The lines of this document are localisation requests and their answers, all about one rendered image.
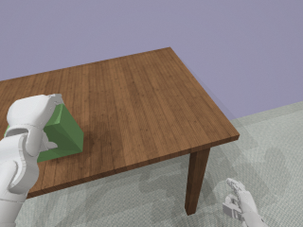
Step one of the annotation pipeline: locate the robot left hand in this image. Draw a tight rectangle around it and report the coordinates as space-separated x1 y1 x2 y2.
7 94 64 152

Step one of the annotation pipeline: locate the table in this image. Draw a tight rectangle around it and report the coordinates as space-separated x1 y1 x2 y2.
0 47 240 216

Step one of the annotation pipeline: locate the sponge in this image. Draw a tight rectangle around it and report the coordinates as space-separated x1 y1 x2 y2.
4 103 84 163

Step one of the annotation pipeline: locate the robot right hand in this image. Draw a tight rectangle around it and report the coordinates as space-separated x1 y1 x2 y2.
223 178 258 221

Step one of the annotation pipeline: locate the robot right forearm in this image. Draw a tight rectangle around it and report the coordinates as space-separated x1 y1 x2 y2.
241 212 269 227

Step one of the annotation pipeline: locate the robot left forearm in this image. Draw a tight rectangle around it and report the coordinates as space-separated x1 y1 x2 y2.
0 124 44 227

